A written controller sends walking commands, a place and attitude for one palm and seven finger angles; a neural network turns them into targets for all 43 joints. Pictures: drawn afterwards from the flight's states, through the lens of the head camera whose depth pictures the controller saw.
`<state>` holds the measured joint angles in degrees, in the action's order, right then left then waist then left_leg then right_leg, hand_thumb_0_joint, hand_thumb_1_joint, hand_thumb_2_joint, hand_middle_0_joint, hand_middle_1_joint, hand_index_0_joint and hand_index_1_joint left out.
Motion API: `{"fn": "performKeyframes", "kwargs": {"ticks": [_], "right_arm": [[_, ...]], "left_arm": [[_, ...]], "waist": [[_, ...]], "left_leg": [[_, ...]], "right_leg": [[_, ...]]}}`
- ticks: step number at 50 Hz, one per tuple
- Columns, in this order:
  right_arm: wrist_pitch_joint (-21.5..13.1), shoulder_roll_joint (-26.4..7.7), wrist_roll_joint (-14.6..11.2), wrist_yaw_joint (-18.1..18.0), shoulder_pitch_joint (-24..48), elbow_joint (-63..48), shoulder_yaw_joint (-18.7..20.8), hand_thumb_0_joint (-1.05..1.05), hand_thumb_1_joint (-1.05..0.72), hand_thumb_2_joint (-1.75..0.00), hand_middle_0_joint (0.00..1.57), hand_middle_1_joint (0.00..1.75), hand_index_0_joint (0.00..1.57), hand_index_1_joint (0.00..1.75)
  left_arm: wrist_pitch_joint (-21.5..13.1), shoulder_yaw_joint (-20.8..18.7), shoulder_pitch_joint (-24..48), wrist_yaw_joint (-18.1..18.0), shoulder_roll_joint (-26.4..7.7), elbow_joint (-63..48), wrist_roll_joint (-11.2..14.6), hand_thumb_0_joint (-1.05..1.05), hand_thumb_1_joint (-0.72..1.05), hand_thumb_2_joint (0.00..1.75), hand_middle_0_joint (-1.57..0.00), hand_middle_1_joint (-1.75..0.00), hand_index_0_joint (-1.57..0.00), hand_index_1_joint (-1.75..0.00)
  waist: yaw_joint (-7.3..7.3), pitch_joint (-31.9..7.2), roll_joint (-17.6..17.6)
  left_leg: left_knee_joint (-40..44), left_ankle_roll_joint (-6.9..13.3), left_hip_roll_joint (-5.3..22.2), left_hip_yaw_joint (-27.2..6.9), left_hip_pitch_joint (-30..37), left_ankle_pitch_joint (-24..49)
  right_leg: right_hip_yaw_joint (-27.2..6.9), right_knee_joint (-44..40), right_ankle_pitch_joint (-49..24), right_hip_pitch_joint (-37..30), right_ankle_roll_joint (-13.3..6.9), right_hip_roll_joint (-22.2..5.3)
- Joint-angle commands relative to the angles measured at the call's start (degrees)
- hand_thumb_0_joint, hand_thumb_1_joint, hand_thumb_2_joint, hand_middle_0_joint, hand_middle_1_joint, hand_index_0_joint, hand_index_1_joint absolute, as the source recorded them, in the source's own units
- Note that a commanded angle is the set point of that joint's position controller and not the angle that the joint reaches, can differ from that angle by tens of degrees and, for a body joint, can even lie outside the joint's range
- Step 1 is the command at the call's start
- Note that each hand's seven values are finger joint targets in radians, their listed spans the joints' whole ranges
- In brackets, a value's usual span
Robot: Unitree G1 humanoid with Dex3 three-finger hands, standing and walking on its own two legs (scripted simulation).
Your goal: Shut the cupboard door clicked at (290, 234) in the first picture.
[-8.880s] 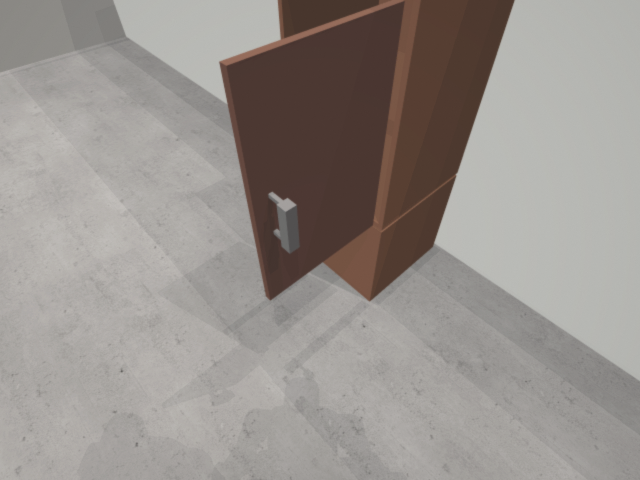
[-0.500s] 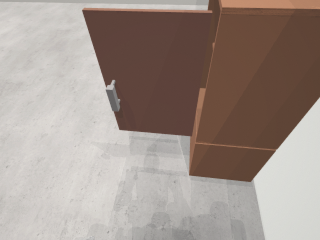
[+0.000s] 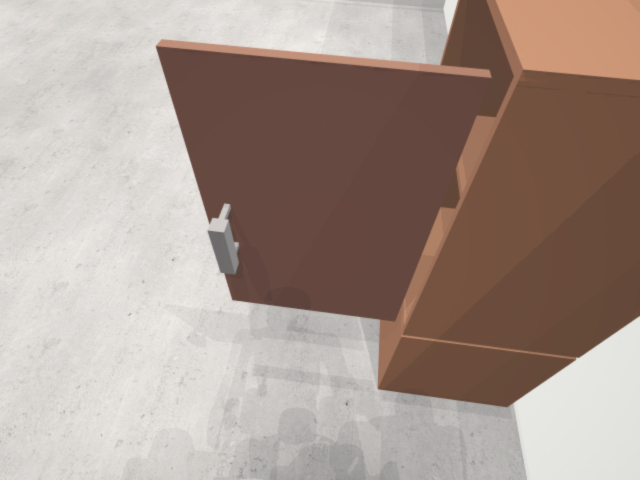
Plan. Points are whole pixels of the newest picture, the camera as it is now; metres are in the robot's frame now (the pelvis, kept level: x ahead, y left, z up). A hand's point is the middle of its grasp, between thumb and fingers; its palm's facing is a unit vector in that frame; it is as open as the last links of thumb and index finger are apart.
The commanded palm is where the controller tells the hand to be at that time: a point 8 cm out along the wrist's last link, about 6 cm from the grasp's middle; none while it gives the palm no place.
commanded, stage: come to a stop and stand still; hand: left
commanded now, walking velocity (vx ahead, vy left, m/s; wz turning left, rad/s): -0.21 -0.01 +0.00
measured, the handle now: (227, 238) +0.49 +0.20 -0.06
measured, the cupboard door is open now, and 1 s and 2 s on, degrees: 90 90 90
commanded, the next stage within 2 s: look again from close up in 1.00 s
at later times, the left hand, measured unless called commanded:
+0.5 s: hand out of the picture +0.08 +0.21 -0.17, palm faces +0.04 -0.98 -0.21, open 7.4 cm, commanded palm none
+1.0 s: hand out of the picture -0.02 +0.14 -0.17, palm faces +0.03 -0.98 -0.17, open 7.3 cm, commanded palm none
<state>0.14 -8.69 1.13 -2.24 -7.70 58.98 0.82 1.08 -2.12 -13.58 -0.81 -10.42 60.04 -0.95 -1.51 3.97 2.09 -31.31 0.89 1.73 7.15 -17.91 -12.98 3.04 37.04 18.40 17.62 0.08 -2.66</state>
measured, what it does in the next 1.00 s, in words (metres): steps on the spot: right foot, then right foot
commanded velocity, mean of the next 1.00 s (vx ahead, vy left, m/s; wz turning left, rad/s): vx -0.04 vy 0.00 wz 0.00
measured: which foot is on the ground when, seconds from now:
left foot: down 0.00-1.00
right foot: up 0.00-0.00, down 0.02-0.30, up 0.32-0.58, down 0.60-1.00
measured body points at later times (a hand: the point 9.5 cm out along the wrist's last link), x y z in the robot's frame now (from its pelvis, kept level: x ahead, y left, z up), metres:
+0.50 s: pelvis +0.00 +0.01 +0.01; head +0.05 +0.03 +0.46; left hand +0.08 +0.26 -0.15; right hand +0.03 -0.22 -0.13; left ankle -0.01 +0.10 -0.73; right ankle -0.06 -0.13 -0.68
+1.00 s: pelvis -0.02 -0.03 +0.01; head -0.01 -0.02 +0.46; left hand -0.02 +0.20 -0.15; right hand -0.03 -0.26 -0.14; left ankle -0.01 +0.10 -0.73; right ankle -0.06 -0.14 -0.73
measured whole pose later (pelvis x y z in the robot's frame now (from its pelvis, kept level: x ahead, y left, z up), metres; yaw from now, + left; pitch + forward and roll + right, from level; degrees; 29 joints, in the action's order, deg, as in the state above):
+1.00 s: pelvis -0.02 -0.03 +0.01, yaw +0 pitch -1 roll +0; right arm 1.0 -8.9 0.9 -1.6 -15.4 65.7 0.9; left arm 0.6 -0.4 -15.3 -1.1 -9.2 64.0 -0.4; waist 0.2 2.0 1.0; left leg -24.0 -0.9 1.9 2.7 -11.9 -11.4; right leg -0.4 23.4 16.4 6.4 -0.5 0.4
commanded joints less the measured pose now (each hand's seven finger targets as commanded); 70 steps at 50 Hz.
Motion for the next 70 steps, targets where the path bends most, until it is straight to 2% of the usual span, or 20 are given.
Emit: {"fn": "performKeyframes", "kwargs": {"ticks": [1,3,4,7,10,13,15,17,27,28,30,31,33,42,54,55,56,59,65,70], "right_arm": [[1.13,-9.31,-0.56,0.13,-2.71,-3.37,3.43,0.00,-0.90,-0.90,0.20,0.30,0.20,0.30],[1.91,-6.64,-0.67,0.47,-4.53,-3.41,3.54,0.00,-0.90,-0.90,0.20,0.30,0.20,0.30],[2.16,-5.99,-0.63,0.63,-3.77,-3.63,3.43,0.00,-0.90,-0.90,0.20,0.30,0.20,0.30],[2.10,-4.95,-0.99,0.29,-3.10,-3.84,2.95,0.00,-0.90,-0.90,0.20,0.30,0.20,0.30],[1.90,-5.03,-1.07,0.26,-3.54,-3.48,2.66,0.00,-0.90,-0.90,0.20,0.30,0.20,0.30],[1.12,-6.96,-0.55,0.40,-7.02,-2.12,2.66,0.00,-0.90,-0.90,0.20,0.30,0.20,0.30],[1.07,-12.60,0.14,0.24,-7.50,-3.35,3.46,0.00,-0.90,-0.90,0.20,0.30,0.20,0.30],[0.57,-11.49,0.72,-1.11,-8.19,-3.29,2.70,0.00,-0.90,-0.90,0.20,0.30,0.20,0.30],[0.04,-10.73,-0.17,-0.39,-7.74,-1.48,2.75,0.00,-0.90,-0.90,0.20,0.30,0.20,0.30],[0.02,-10.05,-0.55,-0.14,-7.39,-1.45,2.77,0.00,-0.90,-0.90,0.20,0.30,0.20,0.30],[0.44,-6.64,-0.96,0.61,-7.45,-1.66,2.10,0.00,-0.90,-0.90,0.20,0.30,0.20,0.30],[0.51,-5.57,-0.71,1.02,-7.92,-1.25,1.76,0.00,-0.90,-0.90,0.20,0.30,0.20,0.30],[0.20,-6.83,-0.30,0.76,-8.43,0.13,1.89,0.00,-0.90,-0.90,0.20,0.30,0.20,0.30],[0.05,-6.22,-0.32,0.71,-9.08,3.84,1.17,0.00,-0.90,-0.90,0.20,0.30,0.20,0.30],[-0.67,-5.63,-0.45,0.18,-10.42,5.18,0.82,0.00,-0.90,-0.90,0.20,0.30,0.20,0.30],[-1.86,-6.68,-0.87,0.86,-5.01,0.87,0.59,0.00,-0.90,-0.90,0.20,0.30,0.20,0.30],[-1.57,-5.34,-0.65,1.08,-6.10,-1.33,-0.08,0.00,-0.90,-0.90,0.20,0.30,0.20,0.30],[-2.14,-5.48,-0.59,0.63,-11.55,-0.91,0.31,0.00,-0.90,-0.90,0.20,0.30,0.20,0.30],[-1.21,-6.82,-0.43,1.02,-8.53,-2.46,0.55,0.00,-0.90,-0.90,0.20,0.30,0.20,0.30],[-1.33,-8.00,-0.29,1.23,-8.12,-2.95,0.51,0.00,-0.90,-0.90,0.20,0.30,0.20,0.30]], "left_arm": [[0.59,-1.71,-5.08,-0.52,-8.11,-3.97,-0.80,0.00,0.90,0.90,-0.20,-0.30,-0.20,-0.30],[-0.16,-2.22,-2.48,-0.52,-10.53,-4.97,-0.75,0.00,0.90,0.90,-0.20,-0.30,-0.20,-0.30],[-0.61,-2.24,-2.18,-0.74,-10.30,-5.05,-0.58,0.00,0.90,0.90,-0.20,-0.30,-0.20,-0.30],[-0.87,-2.63,-1.16,-1.51,-10.11,-4.93,-0.69,0.00,0.90,0.90,-0.20,-0.30,-0.20,-0.30],[-0.82,-2.96,-0.96,-1.63,-10.88,-4.60,-0.39,0.00,0.90,0.90,-0.20,-0.30,-0.20,-0.30],[-0.36,-2.66,0.60,-1.43,-9.45,-5.13,0.61,0.00,0.90,0.90,-0.20,-0.30,-0.20,-0.30],[0.42,-1.69,0.69,-1.54,-5.80,-6.80,0.62,0.00,0.90,0.90,-0.20,-0.30,-0.20,-0.30],[1.62,-1.77,3.98,-1.69,-6.32,-7.23,0.52,0.00,0.90,0.90,-0.20,-0.30,-0.20,-0.30],[0.72,-0.72,1.07,-0.66,-4.91,-5.10,0.58,0.00,0.90,0.90,-0.20,-0.30,-0.20,-0.30],[0.32,-0.86,-0.65,-0.89,-5.75,-4.43,0.46,0.00,0.90,0.90,-0.20,-0.30,-0.20,-0.30],[-0.45,-0.75,1.54,-1.05,-9.12,-4.10,0.23,0.00,0.90,0.90,-0.20,-0.30,-0.20,-0.30],[-0.37,-0.44,3.07,-0.89,-9.37,-4.26,0.27,0.00,0.90,0.90,-0.20,-0.30,-0.20,-0.30],[-1.02,-0.19,1.65,-0.95,-8.01,-3.24,0.45,0.00,0.90,0.90,-0.20,-0.30,-0.20,-0.30],[-1.26,0.48,-1.52,-0.87,-5.99,0.21,0.77,0.00,0.90,0.90,-0.20,-0.30,-0.20,-0.30],[-1.82,0.86,-4.83,-0.97,-4.43,2.71,0.82,0.00,0.90,0.90,-0.20,-0.30,-0.20,-0.30],[-3.73,1.42,-9.75,-3.51,-4.34,3.90,-0.69,0.00,0.90,0.90,-0.20,-0.30,-0.20,-0.30],[-4.41,1.02,-8.69,-3.38,-7.09,2.31,-0.26,0.00,0.90,0.90,-0.20,-0.30,-0.20,-0.30],[-4.53,1.58,-8.58,-2.72,-5.13,0.51,0.53,0.00,0.90,0.90,-0.20,-0.30,-0.20,-0.30],[-2.78,1.93,-6.74,-2.12,-4.44,-1.26,0.02,0.00,0.90,0.90,-0.20,-0.30,-0.20,-0.30],[-2.45,1.94,-6.50,-1.76,-5.27,-2.15,0.00,0.00,0.90,0.90,-0.20,-0.30,-0.20,-0.30]], "waist": [[0.76,-3.18,-2.25],[1.71,-5.43,10.99],[0.94,-5.14,12.48],[0.69,-6.67,6.82],[0.33,-8.21,6.86],[1.57,-9.68,1.79],[1.97,-8.07,-13.99],[2.73,-5.14,-12.67],[1.19,-7.76,-9.22],[0.39,-7.83,-5.55],[2.47,-3.60,4.45],[3.35,-1.71,-0.41],[2.70,-5.62,3.34],[2.06,0.99,-2.25],[1.68,-0.39,-1.65],[0.06,0.82,-4.97],[2.67,0.68,-6.12],[2.75,-11.75,0.48],[2.12,1.68,-0.77],[1.91,0.55,-1.63]], "left_leg": [[3.81,1.65,6.65,-7.13,-1.23,3.75],[-8.56,-1.54,-0.74,-1.68,0.13,-4.93],[-15.48,-1.99,-2.05,-3.34,-2.20,-15.24],[-19.35,-2.77,-2.27,-5.67,-7.27,-19.29],[-7.56,-3.56,-2.42,-4.48,-5.03,-13.80],[9.26,-1.77,2.66,-6.94,9.13,15.44],[9.58,8.73,18.51,-19.66,10.75,44.63],[8.88,12.65,18.64,-21.69,9.05,52.80],[8.41,6.53,10.97,-14.17,9.54,27.51],[7.11,4.22,9.00,-13.48,6.87,18.98],[6.01,-1.29,1.86,-7.23,3.90,-1.49],[7.59,-1.53,0.72,-7.39,7.46,0.55],[6.44,-0.86,2.71,-7.58,10.32,9.41],[10.28,-1.10,3.07,-8.18,8.26,2.93],[10.29,-1.03,3.83,-8.12,9.71,7.34],[-2.11,-1.62,4.14,-6.62,6.42,13.02],[0.75,-1.88,2.69,-6.69,6.22,8.71],[1.54,0.11,3.40,-7.29,9.67,14.59],[6.44,0.61,3.37,-9.46,4.52,4.94],[8.35,0.98,3.40,-10.57,4.78,2.08]], "right_leg": [[-7.58,-8.93,-16.15,-2.00,-3.31,-4.46],[-15.65,-15.74,-25.92,-1.55,-7.80,-13.34],[-16.65,-16.97,-35.74,-3.11,-10.82,-15.73],[-12.85,-11.02,-57.34,-13.32,-12.97,-15.48],[-11.24,-7.96,-58.99,-18.15,-11.26,-14.09],[-6.73,-3.19,-40.26,-10.62,-4.66,-8.92],[-1.08,7.46,7.97,-0.90,0.42,1.08],[-7.13,20.87,16.52,4.56,0.33,2.62],[-1.65,-8.32,-0.94,-9.04,0.09,2.13],[-3.39,-14.87,-7.05,-12.94,-0.33,1.08],[-12.82,-19.88,-8.72,-7.61,-4.24,-8.99],[-12.12,-18.95,-7.51,-2.28,-4.64,-9.30],[-8.59,-15.70,-15.00,-5.73,-2.50,-4.36],[-9.36,-20.42,-3.22,-3.59,-2.25,-2.93],[-8.29,-19.70,-9.17,-5.69,-2.01,-2.84],[-11.21,-18.25,-30.21,-3.73,-0.92,-5.49],[-11.32,-15.92,-42.06,-5.57,-1.95,-7.60],[-8.02,-10.27,-37.40,-13.08,-2.70,-4.46],[-8.04,-13.99,-6.59,-2.67,-2.37,-1.85],[-7.65,-14.16,-3.22,-2.82,-2.00,-1.62]]}}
